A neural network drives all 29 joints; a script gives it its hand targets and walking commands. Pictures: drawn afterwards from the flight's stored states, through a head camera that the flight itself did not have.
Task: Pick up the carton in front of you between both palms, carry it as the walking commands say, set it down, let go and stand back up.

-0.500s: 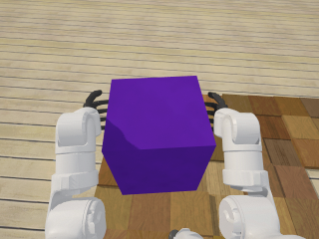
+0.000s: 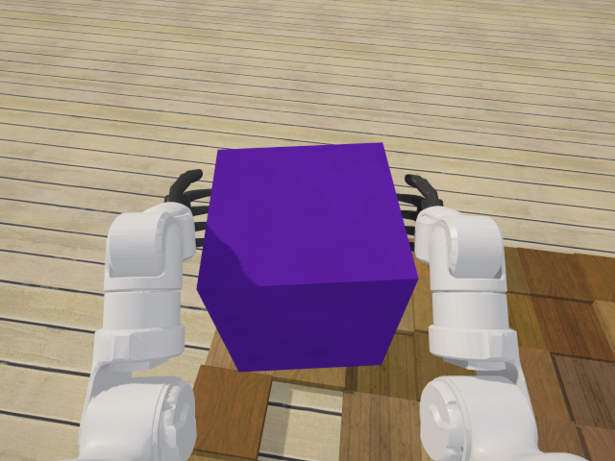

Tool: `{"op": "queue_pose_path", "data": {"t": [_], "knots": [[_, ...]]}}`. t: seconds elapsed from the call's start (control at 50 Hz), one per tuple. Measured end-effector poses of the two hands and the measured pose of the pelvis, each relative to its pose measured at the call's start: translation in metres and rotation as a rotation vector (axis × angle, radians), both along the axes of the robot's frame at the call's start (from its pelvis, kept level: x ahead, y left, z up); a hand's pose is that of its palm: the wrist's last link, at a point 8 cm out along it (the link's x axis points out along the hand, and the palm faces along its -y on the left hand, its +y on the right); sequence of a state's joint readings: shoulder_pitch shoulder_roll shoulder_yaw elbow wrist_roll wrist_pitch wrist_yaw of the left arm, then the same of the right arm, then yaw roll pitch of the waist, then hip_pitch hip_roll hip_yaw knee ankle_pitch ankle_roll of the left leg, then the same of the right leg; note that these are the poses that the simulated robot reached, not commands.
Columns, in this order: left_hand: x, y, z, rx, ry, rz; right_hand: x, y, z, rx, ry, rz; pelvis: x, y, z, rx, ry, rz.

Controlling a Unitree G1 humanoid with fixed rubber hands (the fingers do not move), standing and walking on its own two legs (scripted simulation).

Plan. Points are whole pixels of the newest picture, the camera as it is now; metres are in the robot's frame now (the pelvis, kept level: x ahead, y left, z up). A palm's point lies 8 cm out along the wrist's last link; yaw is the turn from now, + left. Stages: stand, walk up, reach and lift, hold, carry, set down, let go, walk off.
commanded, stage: carry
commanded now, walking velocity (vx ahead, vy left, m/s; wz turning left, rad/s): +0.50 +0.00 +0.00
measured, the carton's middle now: (305, 265) +0.36 +0.00 +0.06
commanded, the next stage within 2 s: none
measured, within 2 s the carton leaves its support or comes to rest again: neither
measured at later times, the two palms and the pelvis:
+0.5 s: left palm (254, 130) +0.63 +0.09 +0.09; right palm (417, 127) +0.66 -0.21 +0.09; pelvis +0.29 -0.06 +0.00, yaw +1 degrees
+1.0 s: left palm (269, 52) +0.95 +0.08 +0.09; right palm (398, 62) +0.92 -0.22 +0.09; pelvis +0.57 -0.04 -0.01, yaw +0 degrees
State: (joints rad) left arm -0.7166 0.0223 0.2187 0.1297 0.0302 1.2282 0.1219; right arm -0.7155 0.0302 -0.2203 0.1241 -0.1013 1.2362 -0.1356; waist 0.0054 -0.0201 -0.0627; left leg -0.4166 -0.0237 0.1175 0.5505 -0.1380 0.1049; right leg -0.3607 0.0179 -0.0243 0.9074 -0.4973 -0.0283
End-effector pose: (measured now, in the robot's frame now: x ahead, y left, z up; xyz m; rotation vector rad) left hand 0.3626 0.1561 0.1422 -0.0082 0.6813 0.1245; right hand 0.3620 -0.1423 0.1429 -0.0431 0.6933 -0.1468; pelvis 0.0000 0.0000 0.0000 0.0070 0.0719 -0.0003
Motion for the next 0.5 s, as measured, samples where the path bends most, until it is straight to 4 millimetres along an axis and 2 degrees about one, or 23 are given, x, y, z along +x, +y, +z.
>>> {"op": "queue_pose_path", "data": {"t": [0.08, 0.16, 0.26, 0.36, 0.44, 0.5], "knots": [[0.047, -0.018, -0.001, 0.011, 0.073, -0.057, 0.028, -0.018, -0.006, 0.002, 0.074, -0.049, 0.044, 0.003, 0.011, -0.021, 0.008, -0.007], [0.094, -0.035, -0.001, 0.015, 0.087, -0.086, 0.067, -0.034, -0.005, -0.001, 0.088, -0.072, 0.087, -0.002, 0.016, -0.030, 0.012, -0.012], [0.158, -0.054, -0.004, 0.017, 0.057, -0.079, 0.133, -0.053, -0.008, 0.002, 0.058, -0.069, 0.149, -0.019, 0.007, -0.006, 0.016, -0.019], [0.220, -0.074, -0.025, 0.049, 0.069, -0.059, 0.205, -0.074, -0.035, 0.027, 0.068, -0.049, 0.220, -0.040, -0.012, -0.032, -0.003, -0.001], [0.250, -0.073, -0.047, 0.063, 0.133, -0.011, 0.256, -0.073, -0.052, 0.027, 0.129, 0.006, 0.257, -0.054, -0.006, -0.014, -0.001, 0.009], [0.271, -0.064, -0.050, 0.060, 0.139, 0.040, 0.295, -0.063, -0.053, 0.033, 0.134, 0.047, 0.285, -0.060, 0.000, 0.000, 0.008, 0.010]]}}
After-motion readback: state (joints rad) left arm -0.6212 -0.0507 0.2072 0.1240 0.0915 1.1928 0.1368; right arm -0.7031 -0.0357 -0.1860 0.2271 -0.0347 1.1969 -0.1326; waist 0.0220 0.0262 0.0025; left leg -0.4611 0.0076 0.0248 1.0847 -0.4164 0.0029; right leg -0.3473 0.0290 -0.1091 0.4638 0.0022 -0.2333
